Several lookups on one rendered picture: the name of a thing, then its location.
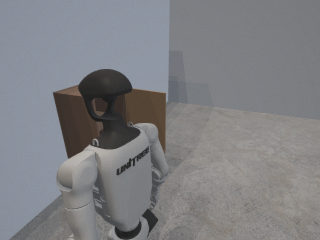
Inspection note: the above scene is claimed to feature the humanoid robot head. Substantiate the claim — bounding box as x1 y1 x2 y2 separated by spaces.
78 69 141 150

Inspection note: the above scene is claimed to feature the robot right forearm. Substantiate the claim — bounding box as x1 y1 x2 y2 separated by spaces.
150 173 168 197

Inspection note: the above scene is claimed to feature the cupboard door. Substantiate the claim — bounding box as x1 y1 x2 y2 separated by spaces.
125 88 166 153

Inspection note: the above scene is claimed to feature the robot torso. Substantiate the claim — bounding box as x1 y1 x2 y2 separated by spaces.
83 122 152 240

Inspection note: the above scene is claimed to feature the robot right upper arm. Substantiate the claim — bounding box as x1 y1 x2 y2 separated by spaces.
131 123 169 180

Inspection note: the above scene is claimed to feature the robot left upper arm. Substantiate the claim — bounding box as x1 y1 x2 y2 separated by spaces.
56 150 101 240

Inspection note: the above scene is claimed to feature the right robot hand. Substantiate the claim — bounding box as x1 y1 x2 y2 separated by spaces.
149 193 160 211

